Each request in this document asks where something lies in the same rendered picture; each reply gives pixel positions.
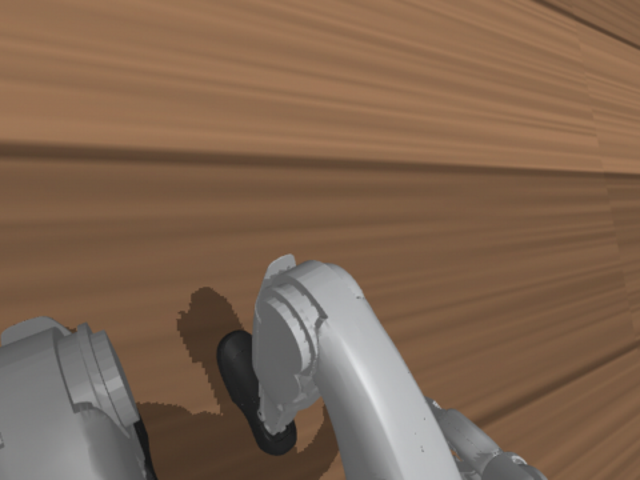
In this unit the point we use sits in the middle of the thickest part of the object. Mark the right robot foot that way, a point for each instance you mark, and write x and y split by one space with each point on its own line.
234 359

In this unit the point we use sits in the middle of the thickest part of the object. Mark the right robot hand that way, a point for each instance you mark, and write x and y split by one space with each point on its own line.
473 446

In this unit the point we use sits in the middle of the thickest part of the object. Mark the right robot arm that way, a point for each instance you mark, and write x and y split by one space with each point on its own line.
510 466

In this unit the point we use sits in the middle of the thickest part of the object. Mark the left robot foot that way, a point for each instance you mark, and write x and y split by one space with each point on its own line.
144 442

